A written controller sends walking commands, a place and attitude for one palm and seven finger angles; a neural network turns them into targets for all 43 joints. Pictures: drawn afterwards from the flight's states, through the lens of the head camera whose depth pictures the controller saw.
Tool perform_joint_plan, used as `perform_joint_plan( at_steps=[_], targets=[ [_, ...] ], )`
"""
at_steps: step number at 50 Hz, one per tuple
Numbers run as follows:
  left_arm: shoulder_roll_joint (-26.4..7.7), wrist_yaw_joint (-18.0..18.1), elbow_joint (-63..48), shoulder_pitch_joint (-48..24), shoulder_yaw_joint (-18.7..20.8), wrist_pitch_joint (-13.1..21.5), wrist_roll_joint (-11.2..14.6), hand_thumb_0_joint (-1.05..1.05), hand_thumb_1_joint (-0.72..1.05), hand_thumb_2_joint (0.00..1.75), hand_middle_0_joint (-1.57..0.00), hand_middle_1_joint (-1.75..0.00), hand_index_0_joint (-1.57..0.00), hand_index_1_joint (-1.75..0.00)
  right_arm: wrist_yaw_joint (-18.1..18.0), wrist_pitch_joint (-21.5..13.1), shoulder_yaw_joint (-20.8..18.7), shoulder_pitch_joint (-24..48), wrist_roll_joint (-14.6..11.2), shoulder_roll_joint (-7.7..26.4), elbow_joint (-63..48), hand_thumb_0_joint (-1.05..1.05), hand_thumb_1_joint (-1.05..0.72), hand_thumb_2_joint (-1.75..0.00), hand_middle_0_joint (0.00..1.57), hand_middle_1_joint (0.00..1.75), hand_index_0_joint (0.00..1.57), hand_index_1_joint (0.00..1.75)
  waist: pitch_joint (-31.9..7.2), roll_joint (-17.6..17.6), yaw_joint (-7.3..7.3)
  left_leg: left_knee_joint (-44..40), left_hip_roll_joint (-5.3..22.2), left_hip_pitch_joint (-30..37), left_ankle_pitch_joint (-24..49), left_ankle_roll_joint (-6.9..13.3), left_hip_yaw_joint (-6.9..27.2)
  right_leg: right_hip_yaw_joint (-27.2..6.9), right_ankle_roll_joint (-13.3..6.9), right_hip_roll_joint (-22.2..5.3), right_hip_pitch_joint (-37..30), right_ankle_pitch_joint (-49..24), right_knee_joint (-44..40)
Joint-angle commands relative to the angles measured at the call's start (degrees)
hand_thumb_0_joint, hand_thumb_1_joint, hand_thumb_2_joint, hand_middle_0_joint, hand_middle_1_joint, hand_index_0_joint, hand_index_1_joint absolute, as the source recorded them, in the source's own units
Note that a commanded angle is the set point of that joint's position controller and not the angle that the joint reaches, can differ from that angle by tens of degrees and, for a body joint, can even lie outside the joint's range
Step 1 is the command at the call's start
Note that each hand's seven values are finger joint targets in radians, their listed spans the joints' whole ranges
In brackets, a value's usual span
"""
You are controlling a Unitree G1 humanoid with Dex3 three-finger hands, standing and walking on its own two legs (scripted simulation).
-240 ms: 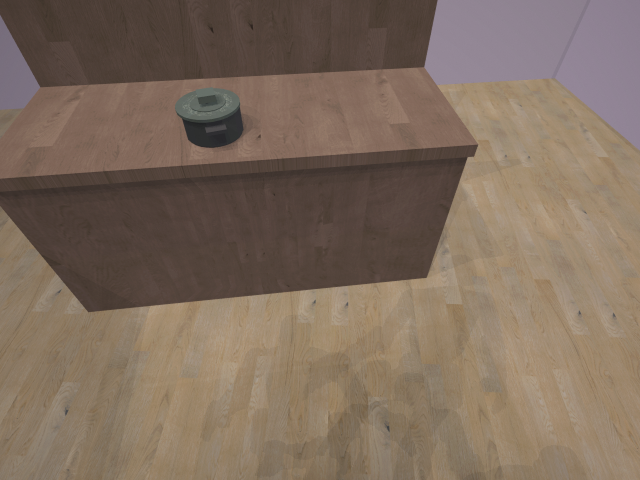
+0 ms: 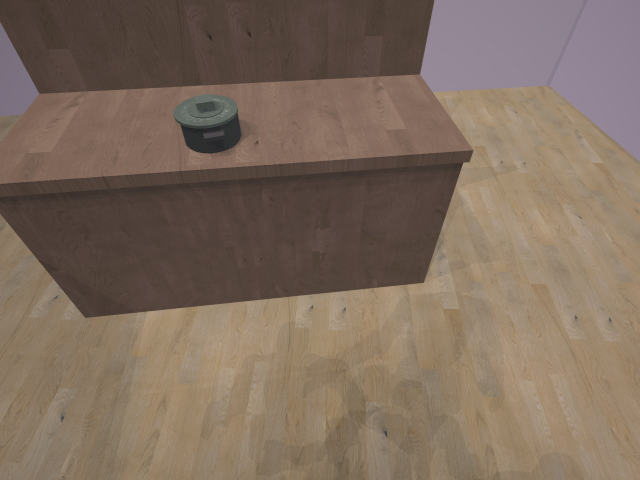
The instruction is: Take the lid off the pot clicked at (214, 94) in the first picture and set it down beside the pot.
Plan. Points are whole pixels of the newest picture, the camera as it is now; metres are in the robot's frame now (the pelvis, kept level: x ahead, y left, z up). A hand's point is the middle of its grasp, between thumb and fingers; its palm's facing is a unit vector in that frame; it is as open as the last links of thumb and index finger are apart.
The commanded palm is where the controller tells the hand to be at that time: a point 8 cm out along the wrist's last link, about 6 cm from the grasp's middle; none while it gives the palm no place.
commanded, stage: look at it before walking up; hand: left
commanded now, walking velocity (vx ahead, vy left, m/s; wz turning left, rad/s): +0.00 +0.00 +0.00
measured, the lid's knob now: (204, 101) +0.99 +0.37 -0.02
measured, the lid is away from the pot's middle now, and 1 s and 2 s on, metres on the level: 0.00 0.00 0.00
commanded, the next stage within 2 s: walk to a spot facing it in 0.40 s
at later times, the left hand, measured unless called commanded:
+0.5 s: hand out of the picture +0.06 +0.24 -0.16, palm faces -0.03 -0.95 -0.31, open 7.3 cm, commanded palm none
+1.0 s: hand out of the picture +0.05 +0.28 -0.20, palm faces +0.19 -0.97 -0.17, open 7.3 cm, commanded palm none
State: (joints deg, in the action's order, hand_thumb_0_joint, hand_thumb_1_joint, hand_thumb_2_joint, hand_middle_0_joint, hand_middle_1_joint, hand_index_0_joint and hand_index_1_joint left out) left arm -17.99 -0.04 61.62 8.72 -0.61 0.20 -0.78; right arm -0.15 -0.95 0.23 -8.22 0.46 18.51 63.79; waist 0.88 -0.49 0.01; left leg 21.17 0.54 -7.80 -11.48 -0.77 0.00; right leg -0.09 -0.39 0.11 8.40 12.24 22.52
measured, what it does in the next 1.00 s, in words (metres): walks ahead: left foot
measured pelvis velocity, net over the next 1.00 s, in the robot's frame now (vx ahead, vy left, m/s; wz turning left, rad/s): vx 0.09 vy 0.09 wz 0.18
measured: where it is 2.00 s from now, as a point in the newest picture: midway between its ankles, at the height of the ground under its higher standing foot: (273, 424)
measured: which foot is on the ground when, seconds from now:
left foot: down 0.00-0.62, up 0.64-0.84, down 0.86-1.00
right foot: down 0.00-0.86, up 0.88-1.00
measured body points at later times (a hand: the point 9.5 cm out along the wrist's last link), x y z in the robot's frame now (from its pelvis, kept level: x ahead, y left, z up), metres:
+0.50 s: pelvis +0.00 +0.00 +0.00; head +0.01 +0.00 +0.45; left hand +0.06 +0.29 -0.14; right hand +0.06 -0.29 -0.14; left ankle +0.00 +0.13 -0.75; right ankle +0.00 -0.11 -0.75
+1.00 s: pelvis +0.09 +0.09 -0.01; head +0.10 +0.12 +0.44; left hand +0.04 +0.33 -0.18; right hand +0.11 -0.15 -0.15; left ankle +0.07 +0.15 -0.75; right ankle +0.07 -0.06 -0.66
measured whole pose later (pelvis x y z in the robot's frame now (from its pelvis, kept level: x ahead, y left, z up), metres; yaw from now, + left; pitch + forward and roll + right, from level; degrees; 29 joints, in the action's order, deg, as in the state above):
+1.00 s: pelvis +0.09 +0.09 -0.01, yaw +10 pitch +0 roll +0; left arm -13.0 -0.9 61.5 18.7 3.0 -0.7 -2.0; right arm -0.4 -3.3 -1.4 -22.1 0.8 8.8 60.8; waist 0.8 4.0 0.5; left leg 30.9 -2.6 -13.1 -18.0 4.8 -6.1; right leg 1.9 0.6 -5.8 26.1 19.6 67.0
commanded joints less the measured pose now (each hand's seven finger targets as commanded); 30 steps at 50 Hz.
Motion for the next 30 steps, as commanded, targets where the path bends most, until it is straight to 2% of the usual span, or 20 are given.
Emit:
perform_joint_plan(
  at_steps=[1,11,13,25,26,27,28,29,30],
  targets=[
    [-11.94,0.99,-3.20,-1.63,2.30,1.44,0.11,0.00,0.90,0.90,-0.20,-0.30,-0.20,-0.30,-0.66,-1.03,-1.90,2.03,0.01,10.68,-3.53,0.00,-0.90,-0.90,0.20,0.30,0.20,0.30,-1.91,1.39,-0.04,-3.27,6.08,0.42,7.56,1.90,4.98,-6.24,-1.23,-6.76,0.68,-7.07,-4.82],
    [-11.62,0.89,-3.07,-1.41,2.23,1.24,0.09,0.00,0.90,0.90,-0.20,-0.30,-0.20,-0.30,-0.66,-0.98,-1.74,1.88,0.05,10.70,-3.36,0.00,-0.90,-0.90,0.20,0.30,0.20,0.30,-0.90,0.55,-0.10,-4.16,6.03,0.22,5.89,1.91,5.24,-6.28,-1.06,-6.49,1.31,-4.46,-5.55],
    [-11.63,0.88,-3.04,-1.01,2.21,1.24,0.06,0.00,0.90,0.90,-0.20,-0.30,-0.20,-0.30,-0.62,-0.90,-1.67,1.58,-0.02,10.40,-3.30,0.00,-0.90,-0.90,0.20,0.30,0.20,0.30,-1.11,1.25,-0.12,-4.03,6.10,0.36,5.65,1.95,5.09,-6.18,-1.04,-6.58,1.29,-4.10,-5.69],
    [-11.17,0.96,-2.43,-0.16,2.11,1.41,0.16,0.00,0.90,0.90,-0.20,-0.30,-0.20,-0.30,-0.73,-1.06,-1.64,1.22,-0.06,10.21,-2.75,0.00,-0.90,-0.90,0.20,0.30,0.20,0.30,-2.57,1.06,-0.13,-3.61,6.24,1.27,8.29,1.89,5.03,-5.96,-1.00,-6.73,0.10,-7.66,-5.09],
    [-7.28,1.15,-1.54,1.50,1.41,0.96,0.26,0.00,0.90,0.90,-0.20,-0.30,-0.20,-0.30,-0.59,-0.65,-0.68,-0.55,0.12,6.26,-1.89,0.00,-0.90,-0.90,0.20,0.30,0.20,0.30,-3.37,1.35,-0.01,-2.96,5.95,0.70,7.02,1.52,4.68,-5.05,-0.38,-6.83,-1.00,-5.50,-4.75],
    [-5.38,1.21,-1.01,3.64,1.12,0.43,0.13,0.00,0.90,0.90,-0.20,-0.30,-0.20,-0.30,-0.44,-0.15,-0.22,-2.35,0.25,4.01,-1.40,0.00,-0.90,-0.90,0.20,0.30,0.20,0.30,-2.97,1.29,-0.32,-1.53,5.13,-0.62,2.79,1.46,4.16,-4.41,-0.08,-6.79,-1.15,0.32,-4.01],
    [-5.84,1.08,-0.89,5.13,1.39,0.05,-0.09,0.00,0.90,0.90,-0.20,-0.30,-0.20,-0.30,-0.34,0.25,-0.38,-3.26,0.35,3.72,-1.50,0.00,-0.90,-0.90,0.20,0.30,0.20,0.30,-2.10,2.27,-0.72,0.15,4.20,-2.76,-3.05,1.88,3.89,-4.89,-0.39,-6.91,-0.95,7.75,-4.19],
    [-6.58,0.90,-0.88,6.12,1.83,-0.25,-0.26,0.00,0.90,0.90,-0.20,-0.30,-0.20,-0.30,-0.20,0.53,-0.54,-3.24,0.54,3.62,-1.77,0.00,-0.90,-0.90,0.20,0.30,0.20,0.30,0.43,4.08,-1.17,2.06,2.90,-6.89,-8.59,2.03,3.17,-6.09,-0.97,-7.85,-0.60,14.80,-5.68],
    [-7.84,0.80,-1.00,7.68,2.49,-0.43,-0.42,0.00,0.90,0.90,-0.20,-0.30,-0.20,-0.30,-0.03,0.83,-0.71,-3.08,0.64,3.04,-2.65,0.00,-0.90,-0.90,0.20,0.30,0.20,0.30,2.77,7.09,-1.93,6.15,0.82,-12.45,-13.26,1.78,1.47,-8.98,-2.34,-10.07,-1.57,21.25,-8.18]
  ],
)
